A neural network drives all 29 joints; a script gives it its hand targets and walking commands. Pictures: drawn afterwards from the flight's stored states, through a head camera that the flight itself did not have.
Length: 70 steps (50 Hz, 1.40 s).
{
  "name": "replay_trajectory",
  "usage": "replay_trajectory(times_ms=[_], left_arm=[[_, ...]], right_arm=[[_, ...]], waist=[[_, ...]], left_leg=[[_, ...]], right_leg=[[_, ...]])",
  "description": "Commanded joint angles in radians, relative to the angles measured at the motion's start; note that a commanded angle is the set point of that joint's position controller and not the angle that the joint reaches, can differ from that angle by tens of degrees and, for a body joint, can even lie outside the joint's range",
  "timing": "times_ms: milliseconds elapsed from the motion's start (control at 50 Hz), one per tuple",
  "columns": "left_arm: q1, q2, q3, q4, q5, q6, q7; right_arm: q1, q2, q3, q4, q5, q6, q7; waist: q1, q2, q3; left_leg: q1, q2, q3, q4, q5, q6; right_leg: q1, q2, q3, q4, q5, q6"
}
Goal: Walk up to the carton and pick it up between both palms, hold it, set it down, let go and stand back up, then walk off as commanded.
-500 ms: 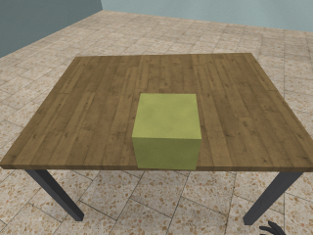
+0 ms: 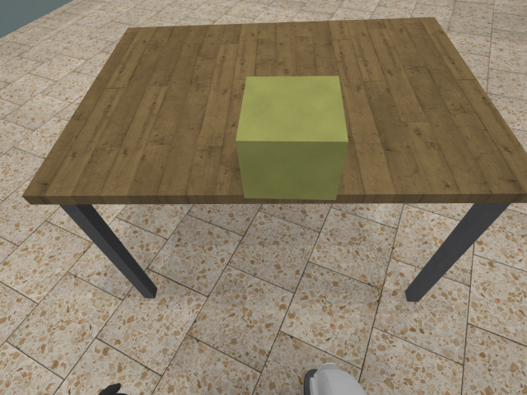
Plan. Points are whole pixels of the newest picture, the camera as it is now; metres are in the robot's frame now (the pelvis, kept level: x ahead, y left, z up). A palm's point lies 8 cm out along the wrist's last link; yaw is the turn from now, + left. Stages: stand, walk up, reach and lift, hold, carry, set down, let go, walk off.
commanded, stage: walk off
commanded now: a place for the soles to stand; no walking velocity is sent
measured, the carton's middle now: (290, 137) +0.60 -0.02 +0.02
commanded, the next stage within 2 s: stand in 2.00 s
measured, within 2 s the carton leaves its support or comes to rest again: neither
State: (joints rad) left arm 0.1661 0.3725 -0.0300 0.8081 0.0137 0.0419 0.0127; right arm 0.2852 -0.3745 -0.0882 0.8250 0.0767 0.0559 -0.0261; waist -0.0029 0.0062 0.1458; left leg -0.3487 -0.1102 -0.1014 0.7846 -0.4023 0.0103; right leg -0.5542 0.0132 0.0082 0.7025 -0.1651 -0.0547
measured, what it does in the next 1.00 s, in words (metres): steps on the spot: right foot, then left foot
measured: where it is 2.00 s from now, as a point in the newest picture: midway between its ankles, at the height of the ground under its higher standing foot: outside the picture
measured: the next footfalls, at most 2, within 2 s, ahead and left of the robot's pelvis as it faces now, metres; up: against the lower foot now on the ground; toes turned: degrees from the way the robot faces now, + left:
right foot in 0.28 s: -0.07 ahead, -0.09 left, +0.00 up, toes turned +1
left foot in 0.72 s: +0.05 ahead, +0.14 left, +0.00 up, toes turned -10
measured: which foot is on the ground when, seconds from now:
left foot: down 0.00-0.30, up 0.32-0.70, down 0.72-1.00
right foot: up 0.00-0.26, down 0.28-0.74, up 0.76-0.96, down 0.98-1.00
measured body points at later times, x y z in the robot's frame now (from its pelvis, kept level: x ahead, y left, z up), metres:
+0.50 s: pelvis -0.07 -0.02 +0.02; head -0.06 -0.06 +0.47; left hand +0.02 +0.28 -0.07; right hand +0.00 -0.33 -0.12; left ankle +0.01 +0.14 -0.67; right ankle -0.11 -0.09 -0.70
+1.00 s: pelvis -0.03 +0.02 +0.01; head +0.01 +0.01 +0.46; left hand +0.10 +0.32 -0.10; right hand +0.05 -0.30 -0.11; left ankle +0.03 +0.14 -0.70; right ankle -0.01 -0.09 -0.70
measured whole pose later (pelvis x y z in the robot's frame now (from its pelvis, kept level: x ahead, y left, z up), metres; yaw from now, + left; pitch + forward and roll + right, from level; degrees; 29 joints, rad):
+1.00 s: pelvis -0.03 +0.02 +0.01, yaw -5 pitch -4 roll +1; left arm 0.21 0.41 -0.03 0.81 0.01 -0.01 0.00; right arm 0.16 -0.36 -0.09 0.87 0.08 -0.03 -0.03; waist 0.00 -0.01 0.17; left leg -0.33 -0.09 -0.09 0.70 -0.30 0.01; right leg -0.32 0.01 0.04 0.77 -0.43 -0.05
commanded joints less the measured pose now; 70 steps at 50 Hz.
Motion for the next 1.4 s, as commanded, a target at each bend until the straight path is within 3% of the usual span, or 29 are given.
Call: replay_trajectory(times_ms=[0, 40, 80, 100, 160, 240, 260, 280, 300, 320, 340, 400, 600, 640, 680, 700, 720, 740, 800, 840, 900, 980, 1020, 1140, 1200, 1260, 1280, 1320, 1380], left_arm=[[-0.104, 0.256, 0.178, -0.086, 0.006, 0.01, 0.024], [-0.048, 0.254, 0.174, -0.056, 0.003, 0.018, 0.018], [0.066, 0.252, 0.172, -0.03, -0.002, 0.012, 0.012], [0.084, 0.263, 0.177, -0.025, 0.007, 0.013, 0.001], [0.062, 0.255, 0.169, -0.018, 0.007, 0.002, -0.013], [0.131, 0.22, 0.161, 0.01, 0.017, -0.026, -0.013], [0.166, 0.232, 0.174, 0.036, 0.035, -0.039, -0.006], [0.214, 0.268, 0.182, 0.044, 0.041, -0.046, 0.001], [0.143, 0.325, 0.186, 0.035, 0.034, -0.062, 0.003], [0.066, 0.313, 0.177, 0.01, 0.026, -0.068, 0.002], [0.02, 0.278, 0.175, -0.022, 0.016, -0.075, 0.002], [0.071, 0.233, 0.163, -0.011, 0.012, -0.089, -0.004], [0.113, 0.239, 0.153, -0.029, 0.012, -0.086, -0.002], [0.068, 0.25, 0.149, -0.027, 0.014, -0.088, -0.001], [-0.003, 0.21, 0.138, -0.052, 0.01, -0.076, -0.005], [0.027, 0.189, 0.127, -0.051, -0.004, -0.079, 0.0], [0.049, 0.173, 0.118, -0.053, -0.016, -0.077, 0.004], [0.043, 0.235, 0.138, -0.049, -0.005, -0.064, 0.003], [0.058, 0.233, 0.129, -0.025, 0.002, -0.066, -0.007], [0.077, 0.216, 0.132, -0.031, 0.001, -0.057, -0.006], [0.037, 0.217, 0.139, -0.037, 0.001, -0.048, -0.001], [0.06, 0.226, 0.143, -0.022, 0.004, -0.062, -0.006], [0.018, 0.281, 0.149, -0.016, 0.01, -0.075, -0.009], [-0.031, 0.259, 0.138, -0.057, 0.005, -0.075, -0.007], [-0.036, 0.24, 0.131, -0.056, 0.007, -0.071, -0.008], [-0.051, 0.223, 0.126, -0.061, -0.008, -0.063, -0.008], [-0.059, 0.204, 0.118, -0.068, -0.02, -0.055, -0.005], [-0.039, 0.228, 0.134, -0.072, -0.019, -0.034, 0.006], [-0.024, 0.224, 0.132, -0.038, -0.009, -0.033, 0.001]], right_arm=[[-0.034, -0.362, -0.069, -0.098, -0.13, -0.027, -0.003], [-0.145, -0.333, -0.058, -0.109, -0.132, -0.044, -0.025], [-0.188, -0.266, -0.036, -0.138, -0.13, -0.042, -0.011], [-0.149, -0.254, -0.027, -0.134, -0.122, -0.048, -0.014], [-0.17, -0.259, -0.039, -0.119, -0.122, -0.051, -0.01], [-0.153, -0.247, -0.038, -0.076, -0.131, -0.029, 0.009], [-0.116, -0.219, -0.038, -0.052, -0.125, -0.026, 0.015], [-0.105, -0.153, -0.026, -0.042, -0.113, -0.024, 0.013], [-0.174, -0.209, -0.042, -0.061, -0.106, -0.032, 0.001], [-0.183, -0.221, -0.039, -0.057, -0.1, -0.04, 0.004], [-0.121, -0.223, -0.041, -0.041, -0.091, -0.046, 0.012], [-0.105, -0.212, -0.04, -0.031, -0.088, -0.049, 0.018], [-0.124, -0.188, -0.033, -0.041, -0.1, -0.087, 0.002], [-0.061, -0.171, -0.034, -0.029, -0.106, -0.099, 0.002], [0.102, -0.186, -0.052, 0.003, -0.112, -0.12, -0.006], [0.103, -0.261, -0.072, -0.011, -0.125, -0.128, -0.014], [0.056, -0.303, -0.068, -0.024, -0.126, -0.126, -0.019], [0.064, -0.325, -0.068, -0.013, -0.104, -0.122, -0.005], [-0.013, -0.263, -0.039, -0.018, -0.106, -0.121, -0.018], [-0.059, -0.244, -0.019, -0.047, -0.101, -0.119, -0.023], [-0.085, -0.267, -0.027, -0.032, -0.104, -0.107, -0.025], [-0.14, -0.242, -0.016, -0.033, -0.083, -0.087, -0.013], [-0.147, -0.204, -0.015, -0.015, -0.07, -0.079, -0.008], [-0.086, -0.246, -0.02, -0.002, -0.081, -0.085, -0.009], [-0.061, -0.213, -0.013, 0.004, -0.081, -0.092, -0.008], [-0.028, -0.193, -0.007, -0.007, -0.093, -0.116, -0.009], [-0.032, -0.254, -0.02, -0.009, -0.112, -0.12, -0.015], [-0.054, -0.313, -0.03, -0.016, -0.094, -0.112, -0.01], [-0.088, -0.273, -0.024, -0.018, -0.099, -0.111, -0.017]], waist=[[-0.047, 0.129, -0.006], [0.008, 0.063, 0.035], [0.042, 0.111, -0.008], [0.027, 0.06, -0.038], [0.023, 0.124, -0.022], [0.048, 0.17, -0.038], [0.069, -0.015, -0.026], [0.085, -0.188, 0.033], [0.099, -0.177, 0.178], [0.068, -0.071, 0.223], [0.027, -0.085, 0.211], [0.031, -0.118, 0.101], [0.056, -0.144, 0.018], [0.01, -0.149, -0.058], [-0.089, -0.065, -0.153], [-0.078, 0.104, -0.212], [-0.031, 0.159, -0.22], [-0.051, 0.171, -0.208], [-0.019, 0.095, -0.129], [0.007, 0.089, -0.119], [0.003, 0.086, -0.099], [0.045, 0.08, -0.134], [0.036, -0.119, -0.153], [0.023, -0.153, -0.069], [0.005, -0.16, -0.13], [-0.019, -0.103, -0.238], [-0.014, 0.063, -0.237], [-0.011, 0.122, -0.153], [-0.001, 0.099, -0.124]], left_leg=[[-0.21, 0.393, -0.681, -0.562, -0.122, 0.205], [-0.212, 0.334, -0.55, -0.534, -0.122, 0.166], [-0.136, 0.283, -0.419, -0.505, -0.186, 0.167], [-0.1, 0.292, -0.444, -0.505, -0.267, 0.162], [-0.052, 0.331, -0.482, -0.503, -0.432, 0.19], [-0.168, 0.245, -0.282, -0.401, -0.373, 0.08], [-0.236, 0.16, -0.188, -0.188, -0.311, 0.041], [-0.338, 0.0, -0.08, 0.178, -0.241, 0.02], [-0.433, -0.04, -0.098, 0.205, -0.082, -0.023], [-0.342, 0.006, -0.18, 0.199, -0.001, -0.012], [-0.316, 0.013, -0.151, 0.178, 0.02, -0.011], [-0.255, 0.013, -0.116, 0.126, 0.046, -0.01], [-0.192, 0.061, -0.02, 0.008, -0.007, 0.019], [-0.096, 0.082, 0.012, -0.148, -0.004, 0.042], [0.291, 0.117, -0.073, -0.317, 0.237, 0.093], [0.384, 0.234, -0.332, -0.376, 0.346, 0.148], [0.374, 0.375, -0.553, -0.402, 0.417, 0.24], [0.312, 0.4, -0.652, -0.443, 0.325, 0.275], [0.242, 0.349, -0.454, -0.359, 0.501, 0.245], [0.197, 0.367, -0.423, -0.321, 0.678, 0.256], [0.104, 0.348, -0.379, -0.311, 0.638, 0.208], [-0.109, 0.209, -0.211, -0.277, 0.232, 0.065], [-0.097, 0.001, -0.046, 0.009, -0.136, 0.02], [-0.077, 0.036, -0.038, 0.168, -0.147, 0.002], [-0.06, 0.078, 0.009, -0.041, -0.112, 0.002], [0.129, 0.139, -0.073, -0.293, 0.294, 0.034], [0.19, 0.246, -0.305, -0.339, 0.494, 0.076], [0.155, 0.393, -0.536, -0.363, 0.574, 0.202], [0.167, 0.341, -0.473, -0.365, 0.466, 0.176]], right_leg=[[0.086, 0.118, 0.207, 0.417, -0.448, 0.039], [0.042, 0.144, 0.238, 0.557, -0.3, 0.04], [0.053, 0.13, 0.206, 0.601, -0.259, 0.053], [0.065, 0.131, 0.198, 0.581, -0.276, 0.066], [0.102, 0.081, 0.166, 0.433, -0.373, 0.071], [0.481, -0.03, 0.11, -0.235, -0.503, 0.022], [0.571, -0.045, 0.171, -0.403, -0.569, 0.003], [0.512, -0.181, 0.414, -0.51, -0.754, -0.006], [0.343, -0.342, 0.643, -0.655, -0.692, 0.003], [0.219, -0.351, 0.621, -0.654, -0.68, 0.024], [0.244, -0.301, 0.522, -0.616, -0.617, 0.036], [0.428, -0.213, 0.361, -0.532, -0.205, 0.095], [0.557, -0.245, 0.301, -0.336, 0.346, -0.048], [0.578, -0.223, 0.212, -0.218, 0.509, -0.072], [0.332, -0.122, 0.1, 0.09, 0.488, -0.04], [0.219, -0.018, 0.063, 0.305, 0.217, 0.008], [0.138, 0.076, 0.058, 0.372, -0.243, 0.029], [0.139, 0.068, 0.131, 0.366, -0.497, 0.006], [0.095, -0.005, 0.128, 0.313, -0.468, 0.0], [0.112, -0.01, 0.132, 0.269, -0.454, 0.002], [0.197, -0.012, 0.094, 0.08, -0.361, 0.008], [0.482, -0.065, 0.142, -0.239, -0.128, -0.022], [0.368, -0.311, 0.434, -0.398, -0.195, -0.144], [0.314, -0.294, 0.386, -0.354, 0.012, -0.166], [0.411, -0.284, 0.307, -0.268, 0.163, -0.147], [0.405, -0.182, 0.183, -0.073, 0.354, -0.069], [0.275, -0.096, 0.106, 0.077, 0.179, 0.0], [0.153, 0.019, 0.113, 0.166, -0.476, 0.018], [0.134, -0.007, 0.135, 0.14, -0.401, 0.011]])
